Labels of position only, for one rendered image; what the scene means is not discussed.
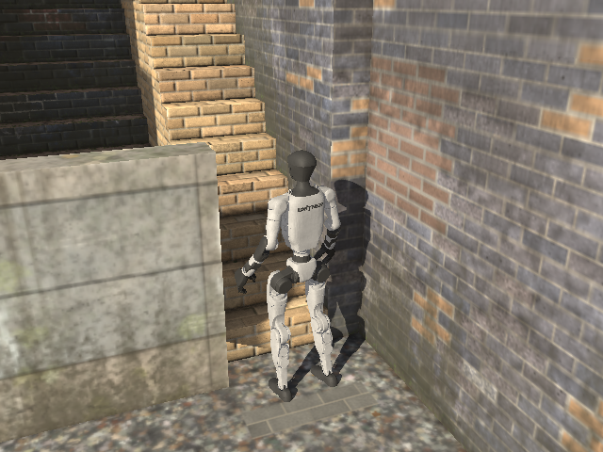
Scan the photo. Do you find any left robot thigh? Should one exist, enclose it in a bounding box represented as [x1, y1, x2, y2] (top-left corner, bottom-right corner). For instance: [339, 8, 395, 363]
[267, 267, 294, 344]

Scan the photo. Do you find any right robot hand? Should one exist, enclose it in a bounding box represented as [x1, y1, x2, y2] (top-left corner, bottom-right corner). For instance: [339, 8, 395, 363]
[314, 243, 335, 264]

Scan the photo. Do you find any left robot hand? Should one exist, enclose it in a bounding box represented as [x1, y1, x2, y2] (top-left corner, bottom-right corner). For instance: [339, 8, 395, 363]
[235, 268, 256, 294]

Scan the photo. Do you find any left robot shin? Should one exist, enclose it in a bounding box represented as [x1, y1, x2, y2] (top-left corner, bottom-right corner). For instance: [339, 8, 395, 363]
[270, 328, 289, 390]

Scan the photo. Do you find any robot right upper arm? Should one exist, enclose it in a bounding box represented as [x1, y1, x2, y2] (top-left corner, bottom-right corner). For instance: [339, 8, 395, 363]
[317, 186, 341, 231]

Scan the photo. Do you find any robot left upper arm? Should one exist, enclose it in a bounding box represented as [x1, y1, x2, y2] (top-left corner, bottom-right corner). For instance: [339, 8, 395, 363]
[264, 195, 288, 250]

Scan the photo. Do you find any right robot forearm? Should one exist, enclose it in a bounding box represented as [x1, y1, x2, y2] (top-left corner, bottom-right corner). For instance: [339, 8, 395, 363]
[324, 221, 341, 250]

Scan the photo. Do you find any left robot forearm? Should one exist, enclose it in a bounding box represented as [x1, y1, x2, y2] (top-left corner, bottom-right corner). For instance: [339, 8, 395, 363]
[241, 236, 269, 277]

